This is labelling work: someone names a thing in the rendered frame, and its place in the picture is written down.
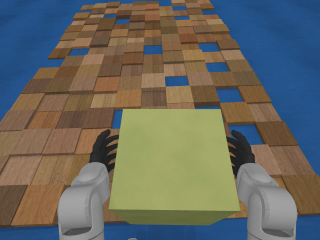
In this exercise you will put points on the robot right forearm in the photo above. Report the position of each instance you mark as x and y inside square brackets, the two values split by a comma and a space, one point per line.
[272, 212]

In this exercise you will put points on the right robot hand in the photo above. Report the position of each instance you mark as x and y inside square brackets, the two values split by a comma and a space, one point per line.
[243, 152]

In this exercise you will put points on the left robot hand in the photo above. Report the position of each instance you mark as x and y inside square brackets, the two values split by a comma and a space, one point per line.
[100, 149]

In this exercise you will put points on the robot left forearm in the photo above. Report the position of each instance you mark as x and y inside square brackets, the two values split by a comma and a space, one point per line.
[80, 207]

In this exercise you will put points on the carton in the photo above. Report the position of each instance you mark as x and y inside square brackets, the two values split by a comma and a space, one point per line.
[173, 167]

